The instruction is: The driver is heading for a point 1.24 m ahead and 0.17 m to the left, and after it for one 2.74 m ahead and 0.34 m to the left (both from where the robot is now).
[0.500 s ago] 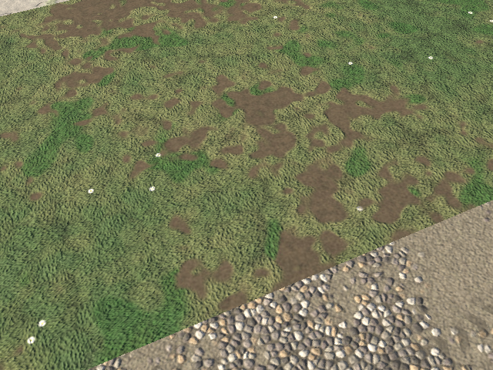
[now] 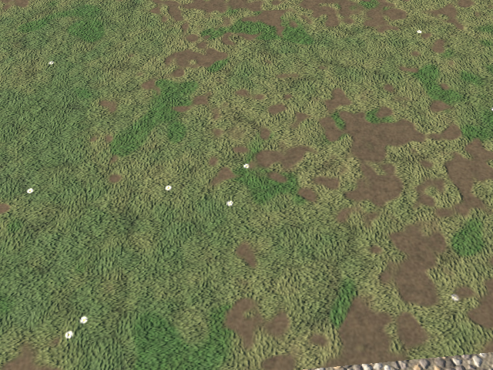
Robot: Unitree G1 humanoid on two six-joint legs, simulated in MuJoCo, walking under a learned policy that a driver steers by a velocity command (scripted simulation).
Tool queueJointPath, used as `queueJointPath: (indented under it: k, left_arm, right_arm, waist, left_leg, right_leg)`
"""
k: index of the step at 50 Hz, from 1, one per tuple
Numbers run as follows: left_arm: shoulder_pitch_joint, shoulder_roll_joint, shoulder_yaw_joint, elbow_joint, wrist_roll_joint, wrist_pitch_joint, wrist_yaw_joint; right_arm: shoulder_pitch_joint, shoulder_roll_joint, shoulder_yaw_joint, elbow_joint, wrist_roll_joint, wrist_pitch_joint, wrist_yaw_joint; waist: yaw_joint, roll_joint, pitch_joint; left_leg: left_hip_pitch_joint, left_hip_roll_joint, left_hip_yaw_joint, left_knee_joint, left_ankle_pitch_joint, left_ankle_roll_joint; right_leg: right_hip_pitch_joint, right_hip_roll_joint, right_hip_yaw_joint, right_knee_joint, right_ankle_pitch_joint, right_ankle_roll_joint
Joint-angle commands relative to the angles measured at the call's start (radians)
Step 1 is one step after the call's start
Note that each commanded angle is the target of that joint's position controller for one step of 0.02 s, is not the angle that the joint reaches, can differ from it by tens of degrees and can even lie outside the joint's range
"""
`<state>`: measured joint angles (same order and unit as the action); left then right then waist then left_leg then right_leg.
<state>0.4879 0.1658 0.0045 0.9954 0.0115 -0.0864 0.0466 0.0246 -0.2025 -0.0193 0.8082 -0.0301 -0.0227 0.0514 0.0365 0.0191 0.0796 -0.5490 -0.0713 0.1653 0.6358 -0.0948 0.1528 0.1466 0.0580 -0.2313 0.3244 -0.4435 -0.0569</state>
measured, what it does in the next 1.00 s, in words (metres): walks ahead, turning left: left foot, then right foot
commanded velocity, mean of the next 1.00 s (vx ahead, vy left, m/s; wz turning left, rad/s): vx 0.50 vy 0.00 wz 0.33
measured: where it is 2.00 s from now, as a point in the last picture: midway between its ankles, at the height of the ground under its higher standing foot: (198, 171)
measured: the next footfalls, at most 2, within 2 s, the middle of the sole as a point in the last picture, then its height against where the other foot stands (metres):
left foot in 0.04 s outside the picture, level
right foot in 0.56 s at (300, 340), level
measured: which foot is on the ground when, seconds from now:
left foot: up 0.00-0.02, down 0.04-0.56, up 0.58-1.00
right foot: down 0.00-0.04, up 0.06-0.54, down 0.56-1.00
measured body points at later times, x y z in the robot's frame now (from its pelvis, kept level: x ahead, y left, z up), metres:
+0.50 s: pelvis +0.28 -0.01 +0.01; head +0.31 +0.01 +0.46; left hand +0.45 +0.25 -0.08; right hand +0.29 -0.29 -0.11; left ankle +0.13 +0.02 -0.72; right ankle +0.47 -0.10 -0.69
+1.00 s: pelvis +0.54 +0.03 +0.02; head +0.56 +0.04 +0.47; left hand +0.39 +0.24 -0.12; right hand +0.80 -0.11 -0.09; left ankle +0.65 +0.20 -0.68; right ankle +0.47 -0.08 -0.72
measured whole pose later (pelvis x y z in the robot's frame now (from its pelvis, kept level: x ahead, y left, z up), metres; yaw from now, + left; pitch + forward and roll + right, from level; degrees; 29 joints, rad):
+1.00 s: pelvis +0.54 +0.03 +0.02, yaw +19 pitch +1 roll -2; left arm 0.48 0.20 0.02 0.96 0.01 -0.09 -0.01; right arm 0.04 -0.22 0.00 0.80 -0.03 -0.04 0.04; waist 0.07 0.04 0.04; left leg -0.60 0.06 0.03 0.66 -0.04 0.04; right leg 0.04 0.08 -0.05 0.19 -0.25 -0.06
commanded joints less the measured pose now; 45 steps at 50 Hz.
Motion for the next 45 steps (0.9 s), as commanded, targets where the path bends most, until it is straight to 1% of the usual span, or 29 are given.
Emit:
queueJointPath:
  k: [1, 2, 3, 4, 5, 6, 7, 8, 9, 10, 12, 16, 19, 21, 23, 24, 25, 26, 27, 28, 29, 30, 31, 32, 33, 35, 38, 42, 45]
  left_arm:
    - [-0.078, 0.224, 0.050, -0.068, 0.002, 0.002, 0.010]
    - [-0.114, 0.210, 0.050, -0.096, 0.006, 0.002, -0.006]
    - [-0.054, 0.104, 0.033, -0.158, 0.016, -0.004, -0.021]
    - [-0.106, 0.166, 0.040, -0.189, 0.013, -0.016, -0.033]
    - [-0.171, 0.191, 0.041, -0.209, 0.008, -0.030, -0.041]
    - [-0.183, 0.202, 0.047, -0.207, 0.006, -0.035, -0.043]
    - [-0.186, 0.189, 0.045, -0.205, 0.017, -0.021, -0.040]
    - [-0.160, 0.169, 0.039, -0.199, 0.034, 0.002, -0.044]
    - [-0.156, 0.153, 0.036, -0.200, 0.042, 0.022, -0.048]
    - [-0.170, 0.143, 0.034, -0.211, 0.043, 0.035, -0.051]
    - [-0.248, 0.139, 0.033, -0.249, 0.040, 0.047, -0.055]
    - [-0.424, 0.150, 0.032, -0.312, 0.033, 0.055, -0.061]
    - [-0.519, 0.152, 0.026, -0.345, 0.030, 0.053, -0.068]
    - [-0.578, 0.147, 0.018, -0.365, 0.027, 0.046, -0.074]
    - [-0.609, 0.147, 0.013, -0.383, 0.022, 0.035, -0.078]
    - [-0.595, 0.152, 0.014, -0.383, 0.020, 0.030, -0.079]
    - [-0.545, 0.164, 0.019, -0.371, 0.019, 0.026, -0.076]
    - [-0.466, 0.188, 0.029, -0.346, 0.017, 0.021, -0.069]
    - [-0.332, 0.213, 0.043, -0.302, 0.015, 0.013, -0.059]
    - [-0.183, 0.248, 0.057, -0.264, 0.024, 0.001, -0.044]
    - [-0.016, 0.326, 0.072, -0.252, 0.045, -0.002, -0.027]
    - [-0.033, 0.376, 0.094, -0.224, 0.045, 0.012, -0.038]
    - [-0.124, 0.266, 0.078, -0.242, 0.016, 0.021, -0.049]
    - [-0.205, 0.204, 0.063, -0.252, 0.007, 0.018, -0.054]
    - [-0.231, 0.177, 0.056, -0.244, 0.015, 0.013, -0.059]
    - [-0.207, 0.160, 0.048, -0.209, 0.009, 0.000, -0.058]
    - [-0.139, 0.161, 0.048, -0.163, -0.003, -0.022, -0.064]
    - [-0.067, 0.164, 0.047, -0.122, -0.006, -0.019, -0.064]
    - [-0.019, 0.172, 0.046, -0.097, -0.007, -0.018, -0.063]
  right_arm:
    - [0.383, -0.160, -0.058, 0.070, -0.007, -0.009, -0.014]
    - [0.457, -0.216, -0.083, 0.084, -0.007, -0.006, -0.028]
    - [0.369, -0.286, -0.096, 0.049, -0.002, 0.000, -0.034]
    - [0.373, -0.276, -0.103, 0.054, 0.027, 0.006, -0.038]
    - [0.311, -0.221, -0.090, 0.046, 0.031, 0.004, -0.046]
    - [0.265, -0.167, -0.077, 0.044, 0.027, 0.000, -0.046]
    - [0.239, -0.146, -0.069, 0.042, 0.023, -0.012, -0.049]
    - [0.229, -0.145, -0.064, 0.036, 0.024, -0.024, -0.052]
    - [0.237, -0.152, -0.062, 0.040, 0.025, -0.037, -0.049]
    - [0.255, -0.168, -0.065, 0.046, 0.027, -0.047, -0.047]
    - [0.295, -0.193, -0.071, 0.055, 0.030, -0.051, -0.046]
    - [0.410, -0.190, -0.071, 0.069, 0.031, -0.043, -0.047]
    - [0.470, -0.194, -0.070, 0.074, 0.026, -0.040, -0.054]
    - [0.503, -0.184, -0.065, 0.080, 0.020, -0.040, -0.059]
    - [0.518, -0.185, -0.061, 0.084, 0.012, -0.043, -0.066]
    - [0.506, -0.189, -0.061, 0.084, 0.011, -0.046, -0.071]
    - [0.476, -0.200, -0.061, 0.079, 0.011, -0.049, -0.073]
    - [0.449, -0.216, -0.063, 0.075, 0.010, -0.054, -0.073]
    - [0.432, -0.226, -0.064, 0.077, 0.011, -0.058, -0.067]
    - [0.419, -0.217, -0.060, 0.073, 0.015, -0.065, -0.059]
    - [0.449, -0.140, -0.041, 0.041, 0.017, -0.072, -0.056]
    - [0.612, -0.103, -0.038, 0.061, 0.052, -0.064, -0.054]
    - [0.525, -0.182, -0.046, 0.077, 0.013, -0.053, -0.061]
    - [0.416, -0.178, -0.047, 0.055, 0.008, -0.053, -0.051]
    - [0.373, -0.159, -0.042, 0.040, 0.008, -0.052, -0.046]
    - [0.371, -0.134, -0.036, 0.039, -0.006, -0.035, -0.031]
    - [0.344, -0.110, -0.029, 0.033, -0.014, -0.022, -0.020]
    - [0.153, -0.092, -0.014, -0.028, -0.012, -0.021, -0.012]
    - [0.030, -0.067, 0.003, -0.062, -0.005, -0.026, -0.008]
  waist:
    - [-0.225, -0.123, -0.184]
    - [-0.261, 0.006, -0.228]
    - [-0.119, 0.189, -0.271]
    - [-0.157, 0.083, -0.280]
    - [-0.122, 0.001, -0.123]
    - [-0.068, -0.079, -0.026]
    - [-0.025, -0.119, 0.002]
    - [-0.001, -0.117, -0.005]
    - [0.010, -0.102, -0.016]
    - [0.010, -0.084, -0.024]
    - [-0.007, -0.038, -0.020]
    - [-0.087, 0.027, -0.027]
    - [-0.126, 0.044, -0.034]
    - [-0.150, 0.054, -0.025]
    - [-0.157, 0.065, -0.023]
    - [-0.142, 0.072, -0.023]
    - [-0.110, 0.077, -0.029]
    - [-0.071, 0.082, -0.057]
    - [-0.009, 0.061, -0.118]
    - [0.061, 0.029, -0.204]
    - [0.096, -0.103, -0.359]
    - [0.007, -0.342, -0.407]
    - [-0.008, -0.124, -0.235]
    - [-0.014, -0.050, -0.121]
    - [-0.029, -0.026, -0.081]
    - [-0.057, -0.090, -0.067]
    - [-0.067, -0.105, -0.066]
    - [-0.036, -0.093, -0.014]
    - [-0.007, -0.096, -0.005]
  left_leg:
    - [0.466, -0.043, -0.057, -0.094, -0.046, 0.101]
    - [0.630, 0.104, -0.255, -0.164, -0.146, 0.168]
    - [0.826, 0.352, -0.747, -0.168, 0.026, 0.296]
    - [0.827, 0.395, -0.882, -0.333, -0.203, 0.374]
    - [0.675, 0.384, -0.796, -0.419, -0.297, 0.321]
    - [0.517, 0.344, -0.716, -0.456, -0.218, 0.262]
    - [0.423, 0.288, -0.638, -0.455, -0.084, 0.218]
    - [0.362, 0.246, -0.568, -0.456, 0.002, 0.198]
    - [0.323, 0.218, -0.520, -0.453, 0.088, 0.186]
    - [0.304, 0.193, -0.482, -0.449, 0.161, 0.177]
    - [0.289, 0.156, -0.445, -0.452, 0.201, 0.146]
    - [0.405, 0.137, -0.465, -0.419, 0.239, 0.074]
    - [0.517, 0.146, -0.487, -0.386, 0.277, 0.066]
    - [0.574, 0.157, -0.486, -0.364, 0.337, 0.068]
    - [0.611, 0.183, -0.495, -0.344, 0.396, 0.065]
    - [0.611, 0.198, -0.499, -0.336, 0.422, 0.055]
    - [0.590, 0.204, -0.491, -0.316, 0.471, 0.038]
    - [0.576, 0.200, -0.479, -0.256, 0.595, 0.019]
    - [0.568, 0.172, -0.450, -0.117, 0.684, 0.002]
    - [0.464, 0.127, -0.414, 0.075, 0.573, -0.015]
    - [0.316, 0.064, -0.346, 0.370, 0.166, -0.029]
    - [0.034, -0.087, -0.274, 0.618, -0.444, -0.067]
    - [-0.061, -0.002, -0.311, 0.657, -0.352, -0.055]
    - [-0.051, 0.027, -0.303, 0.619, -0.258, -0.058]
    - [-0.032, 0.054, -0.290, 0.581, -0.218, -0.062]
    - [0.017, 0.087, -0.265, 0.517, -0.202, -0.075]
    - [-0.017, 0.101, -0.224, 0.479, -0.169, -0.090]
    - [-0.127, 0.146, -0.163, 0.322, -0.033, -0.118]
    - [-0.082, 0.137, -0.124, 0.137, 0.064, -0.126]
  right_leg:
    - [-0.197, -0.286, 0.041, 0.534, 1.276, 0.020]
    - [-0.395, -0.181, 0.018, 0.899, 0.689, 0.016]
    - [-0.763, -0.008, 0.125, 1.222, -0.109, 0.035]
    - [-0.919, -0.026, 0.291, 1.250, -0.036, 0.026]
    - [-0.952, -0.088, 0.304, 1.143, 0.066, 0.019]
    - [-0.891, -0.120, 0.290, 1.032, 0.112, 0.024]
    - [-0.822, -0.145, 0.292, 0.958, 0.119, 0.041]
    - [-0.759, -0.159, 0.291, 0.902, 0.120, 0.058]
    - [-0.722, -0.164, 0.277, 0.860, 0.123, 0.071]
    - [-0.710, -0.164, 0.260, 0.819, 0.146, 0.082]
    - [-0.733, -0.169, 0.239, 0.720, 0.238, 0.100]
    - [-0.829, -0.150, 0.233, 0.546, 0.405, 0.108]
    - [-0.873, -0.125, 0.234, 0.447, 0.431, 0.103]
    - [-0.871, -0.106, 0.220, 0.373, 0.428, 0.090]
    - [-0.827, -0.088, 0.212, 0.303, 0.419, 0.066]
    - [-0.771, -0.082, 0.217, 0.265, 0.410, 0.049]
    - [-0.676, -0.069, 0.218, 0.222, 0.384, 0.029]
    - [-0.556, -0.040, 0.210, 0.197, 0.339, 0.008]
    - [-0.401, -0.015, 0.197, 0.148, 0.331, -0.016]
    - [-0.183, -0.081, 0.253, 0.133, 0.335, -0.049]
    - [0.037, -0.338, 0.537, 0.144, 0.202, -0.095]
    - [0.171, -0.505, 0.988, -0.005, 0.152, -0.234]
    - [0.024, -0.446, 0.946, -0.054, 0.007, -0.202]
    - [-0.114, -0.397, 0.773, -0.072, 0.063, -0.181]
    - [-0.192, -0.350, 0.667, -0.093, 0.192, -0.162]
    - [-0.266, -0.285, 0.525, -0.121, 0.348, -0.135]
    - [-0.267, -0.265, 0.444, -0.150, 0.491, -0.147]
    - [-0.252, -0.235, 0.364, -0.199, 0.554, -0.146]
    - [-0.247, -0.213, 0.312, -0.195, 0.620, -0.126]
